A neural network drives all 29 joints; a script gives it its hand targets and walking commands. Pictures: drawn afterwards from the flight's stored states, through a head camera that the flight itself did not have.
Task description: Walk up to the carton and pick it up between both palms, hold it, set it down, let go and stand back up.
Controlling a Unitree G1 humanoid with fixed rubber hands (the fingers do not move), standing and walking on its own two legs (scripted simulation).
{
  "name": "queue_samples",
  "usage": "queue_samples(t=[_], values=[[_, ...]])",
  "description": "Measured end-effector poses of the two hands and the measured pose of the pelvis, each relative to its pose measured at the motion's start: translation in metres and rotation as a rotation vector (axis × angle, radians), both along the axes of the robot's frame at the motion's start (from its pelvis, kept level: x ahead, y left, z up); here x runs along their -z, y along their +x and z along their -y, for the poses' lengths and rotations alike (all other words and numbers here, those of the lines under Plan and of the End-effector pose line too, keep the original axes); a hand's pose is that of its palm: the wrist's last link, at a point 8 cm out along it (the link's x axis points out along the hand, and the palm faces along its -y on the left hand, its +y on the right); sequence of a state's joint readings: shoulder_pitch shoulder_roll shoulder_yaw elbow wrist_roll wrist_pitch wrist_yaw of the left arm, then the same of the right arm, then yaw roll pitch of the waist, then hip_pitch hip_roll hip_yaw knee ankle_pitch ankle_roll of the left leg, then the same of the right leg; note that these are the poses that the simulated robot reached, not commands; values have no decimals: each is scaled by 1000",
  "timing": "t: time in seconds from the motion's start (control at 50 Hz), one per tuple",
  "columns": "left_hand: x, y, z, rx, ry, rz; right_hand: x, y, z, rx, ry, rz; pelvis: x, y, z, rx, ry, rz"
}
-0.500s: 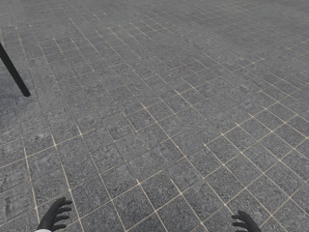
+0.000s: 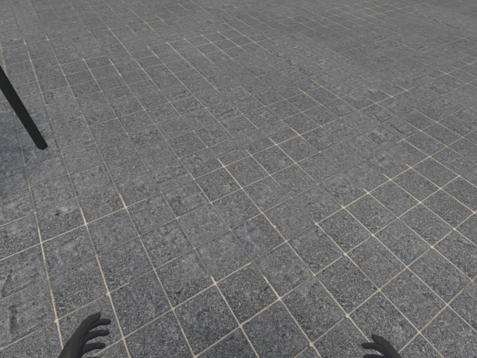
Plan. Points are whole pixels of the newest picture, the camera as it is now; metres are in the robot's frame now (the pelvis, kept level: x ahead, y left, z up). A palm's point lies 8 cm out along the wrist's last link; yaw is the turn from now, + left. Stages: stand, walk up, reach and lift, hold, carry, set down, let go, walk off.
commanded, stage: stand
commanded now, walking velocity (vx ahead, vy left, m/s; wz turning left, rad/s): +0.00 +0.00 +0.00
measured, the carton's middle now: out of the picture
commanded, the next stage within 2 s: walk up in 0.64 s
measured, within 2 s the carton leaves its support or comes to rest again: neither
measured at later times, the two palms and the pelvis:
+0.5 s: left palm out of the picture +0.12 +0.27 -0.08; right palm out of the picture +0.10 -0.28 -0.10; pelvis +0.00 +0.00 +0.00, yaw +0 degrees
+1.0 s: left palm out of the picture +0.08 +0.34 -0.08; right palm (384, 345) +0.16 -0.26 -0.09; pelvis +0.02 +0.02 +0.00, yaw +10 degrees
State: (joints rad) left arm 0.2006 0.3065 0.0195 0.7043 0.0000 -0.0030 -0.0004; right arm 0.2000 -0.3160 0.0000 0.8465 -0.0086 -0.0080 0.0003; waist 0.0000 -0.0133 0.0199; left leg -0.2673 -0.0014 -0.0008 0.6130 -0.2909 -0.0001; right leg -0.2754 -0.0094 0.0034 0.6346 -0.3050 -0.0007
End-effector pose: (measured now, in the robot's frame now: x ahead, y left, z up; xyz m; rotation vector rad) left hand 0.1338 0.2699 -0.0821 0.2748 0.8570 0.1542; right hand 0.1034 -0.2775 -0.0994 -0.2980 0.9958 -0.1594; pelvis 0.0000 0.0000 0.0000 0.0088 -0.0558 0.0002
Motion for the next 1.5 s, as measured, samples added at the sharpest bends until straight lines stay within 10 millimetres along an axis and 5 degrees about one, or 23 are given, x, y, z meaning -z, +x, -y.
queue_samples(t=[0.88,1.02,1.16,1.34,1.5], values=[[6,-17,-13,-55,17,-65,2,-3,1,-30,14,-100,-5,7,0,-29,-6,-8],[2,-60,-80,-250,86,-46,-15,68,-21,-271,-37,-110,-1,19,-21,-198,-51,-2],[19,-87,-159,-380,117,-68,-26,147,-77,-439,-122,-16,18,44,-65,-321,-50,-5],[17,-57,-167,-390,61,-98,-32,209,-114,-468,-151,-19,7,96,-85,-391,-24,-30],[16,-12,-167,-486,117,-66,-6,311,-138,-561,-120,11,24,174,-86,-483,-6,-5]])
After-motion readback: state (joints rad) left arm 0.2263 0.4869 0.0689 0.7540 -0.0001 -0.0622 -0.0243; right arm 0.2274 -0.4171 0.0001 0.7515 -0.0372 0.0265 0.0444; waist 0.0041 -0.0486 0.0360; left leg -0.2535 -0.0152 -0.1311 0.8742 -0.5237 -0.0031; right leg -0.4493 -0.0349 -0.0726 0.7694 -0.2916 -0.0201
